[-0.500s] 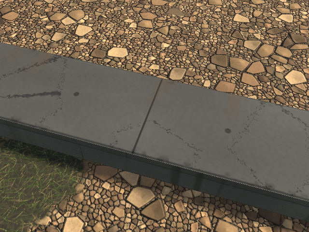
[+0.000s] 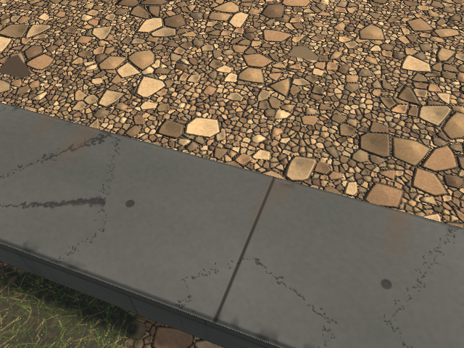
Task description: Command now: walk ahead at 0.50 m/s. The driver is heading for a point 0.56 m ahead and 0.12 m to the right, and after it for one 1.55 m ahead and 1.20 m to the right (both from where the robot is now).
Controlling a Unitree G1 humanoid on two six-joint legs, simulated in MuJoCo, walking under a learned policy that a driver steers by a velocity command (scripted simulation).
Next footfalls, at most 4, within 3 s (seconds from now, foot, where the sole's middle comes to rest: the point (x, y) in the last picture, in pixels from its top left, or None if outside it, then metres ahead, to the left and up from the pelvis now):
0.14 left None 0.24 0.11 -0.78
0.80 right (296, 294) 0.57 -0.09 -0.62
1.32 left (291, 180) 0.95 -0.10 -0.62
1.88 right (407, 164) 1.02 -0.47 -0.62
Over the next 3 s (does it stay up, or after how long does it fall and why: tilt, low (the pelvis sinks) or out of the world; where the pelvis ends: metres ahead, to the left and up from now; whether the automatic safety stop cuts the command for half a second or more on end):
stays up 1.21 -0.67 0.16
